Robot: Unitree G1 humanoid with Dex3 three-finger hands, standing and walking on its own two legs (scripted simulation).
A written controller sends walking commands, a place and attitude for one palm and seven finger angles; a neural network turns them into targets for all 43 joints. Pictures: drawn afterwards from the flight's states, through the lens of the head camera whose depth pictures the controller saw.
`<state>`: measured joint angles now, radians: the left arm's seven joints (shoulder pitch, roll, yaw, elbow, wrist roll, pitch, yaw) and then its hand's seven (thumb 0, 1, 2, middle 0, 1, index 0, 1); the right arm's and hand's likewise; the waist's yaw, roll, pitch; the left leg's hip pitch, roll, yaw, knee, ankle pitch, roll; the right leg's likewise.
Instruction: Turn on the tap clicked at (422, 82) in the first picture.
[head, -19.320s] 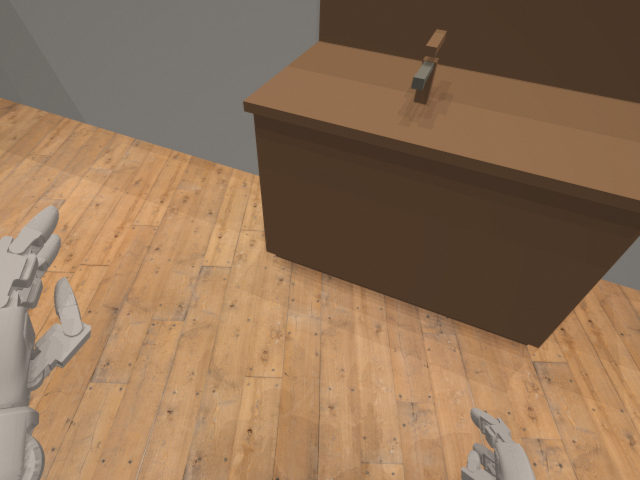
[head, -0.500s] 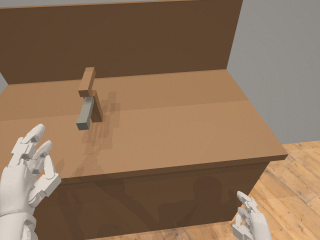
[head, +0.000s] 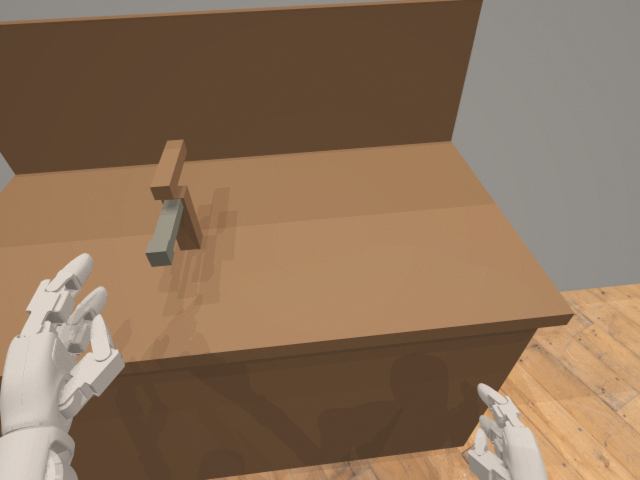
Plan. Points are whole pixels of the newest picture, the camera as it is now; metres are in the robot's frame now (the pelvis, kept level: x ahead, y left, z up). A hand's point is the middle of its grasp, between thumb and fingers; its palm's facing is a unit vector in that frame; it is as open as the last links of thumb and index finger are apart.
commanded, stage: reach beside the lever's end, fingers flat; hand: left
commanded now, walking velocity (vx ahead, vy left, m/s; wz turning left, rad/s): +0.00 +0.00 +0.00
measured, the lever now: (160, 253) +0.37 +0.29 +0.09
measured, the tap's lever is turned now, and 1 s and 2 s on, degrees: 0 0 0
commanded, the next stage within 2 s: none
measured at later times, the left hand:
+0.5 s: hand (122, 322) +0.22 +0.25 +0.14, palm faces +0.43 -0.90 -0.12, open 7.4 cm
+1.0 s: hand (123, 302) +0.26 +0.27 +0.13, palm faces +0.46 -0.88 -0.10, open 7.5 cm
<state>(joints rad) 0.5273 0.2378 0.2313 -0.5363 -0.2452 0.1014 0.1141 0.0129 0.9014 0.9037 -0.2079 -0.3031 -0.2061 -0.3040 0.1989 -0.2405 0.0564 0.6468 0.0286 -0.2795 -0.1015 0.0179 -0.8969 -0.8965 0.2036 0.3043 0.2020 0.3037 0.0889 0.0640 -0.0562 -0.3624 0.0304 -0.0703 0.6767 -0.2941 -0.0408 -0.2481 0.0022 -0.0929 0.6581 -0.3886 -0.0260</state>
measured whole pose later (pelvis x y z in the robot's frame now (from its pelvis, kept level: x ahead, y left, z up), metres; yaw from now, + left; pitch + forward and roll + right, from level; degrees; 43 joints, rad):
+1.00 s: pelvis +0.00 +0.00 +0.00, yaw -1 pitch +0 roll -1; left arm 0.15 0.27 0.33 -0.08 -0.22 0.02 0.10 0.01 0.90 0.90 -0.19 -0.25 -0.19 -0.25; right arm 0.17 -0.24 0.05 0.70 0.03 -0.23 -0.10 0.02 -0.90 -0.90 0.20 0.30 0.20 0.30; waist 0.06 0.05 -0.03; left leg -0.37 0.03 -0.05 0.63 -0.27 -0.04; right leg -0.27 0.00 -0.08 0.62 -0.36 -0.02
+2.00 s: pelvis +0.00 +0.02 +0.00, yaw -3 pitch +6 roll -2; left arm -0.16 0.37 0.46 0.40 -0.19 -0.15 0.03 0.01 0.90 0.90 -0.16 -0.15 -0.16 -0.15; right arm 0.27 -0.26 0.01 0.69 0.02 -0.13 -0.07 0.01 -0.90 -0.90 0.20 0.30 0.20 0.30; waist -0.01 0.04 -0.06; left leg -0.53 0.04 -0.03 0.73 -0.31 -0.02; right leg -0.42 0.01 -0.05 0.68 -0.37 0.00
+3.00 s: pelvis +0.00 +0.01 -0.01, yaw -2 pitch +6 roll -1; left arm -0.18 0.29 0.36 0.40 -0.16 -0.16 0.12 0.01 0.91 0.90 -0.16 -0.15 -0.16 -0.15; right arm 0.24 -0.26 0.01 0.70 0.02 -0.11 -0.07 0.01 -0.90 -0.90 0.20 0.30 0.20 0.30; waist 0.00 0.05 -0.07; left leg -0.52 0.04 -0.05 0.73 -0.31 -0.03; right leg -0.41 0.01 -0.07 0.70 -0.39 -0.02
